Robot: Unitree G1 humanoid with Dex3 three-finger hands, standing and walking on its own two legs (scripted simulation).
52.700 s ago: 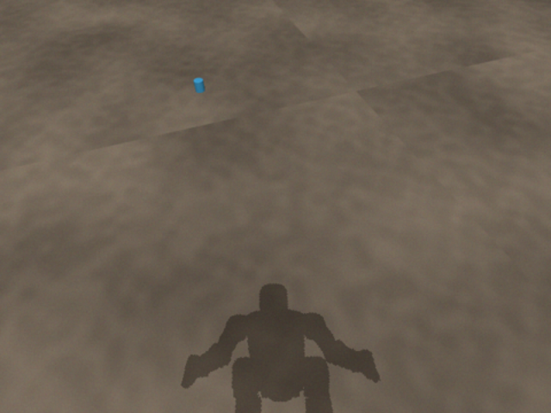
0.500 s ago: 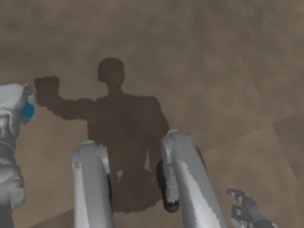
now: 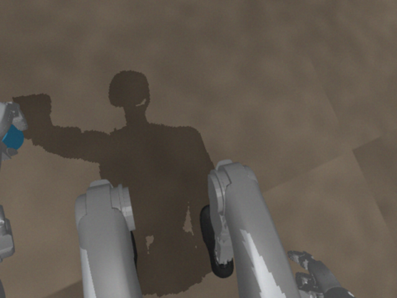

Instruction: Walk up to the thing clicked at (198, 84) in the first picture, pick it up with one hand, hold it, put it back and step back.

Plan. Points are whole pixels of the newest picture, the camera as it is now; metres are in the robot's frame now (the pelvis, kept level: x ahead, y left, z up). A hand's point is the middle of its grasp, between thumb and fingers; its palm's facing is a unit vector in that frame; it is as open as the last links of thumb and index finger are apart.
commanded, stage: lower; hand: left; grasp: from above
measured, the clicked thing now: out of the picture +0.44 +0.36 -0.20
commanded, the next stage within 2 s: rest in 0.38 s
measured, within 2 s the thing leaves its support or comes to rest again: rests again in 1.34 s
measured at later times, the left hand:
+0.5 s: hand (14, 142) +0.43 +0.34 -0.23, palm faces -0.45 -0.13 -0.88, open 7.4 cm
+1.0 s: hand (26, 141) +0.44 +0.34 -0.27, palm faces -0.45 -0.14 -0.88, open 7.4 cm
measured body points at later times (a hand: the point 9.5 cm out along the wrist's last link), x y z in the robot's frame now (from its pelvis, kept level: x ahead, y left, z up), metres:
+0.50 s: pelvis +0.00 +0.00 -0.04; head +0.26 +0.09 +0.32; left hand +0.45 +0.35 -0.18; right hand +0.07 -0.28 -0.13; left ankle +0.08 +0.13 -0.32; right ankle +0.10 -0.14 -0.32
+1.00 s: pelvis +0.01 +0.00 -0.06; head +0.27 +0.10 +0.29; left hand +0.46 +0.34 -0.22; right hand +0.07 -0.28 -0.14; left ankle +0.08 +0.13 -0.32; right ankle +0.10 -0.14 -0.32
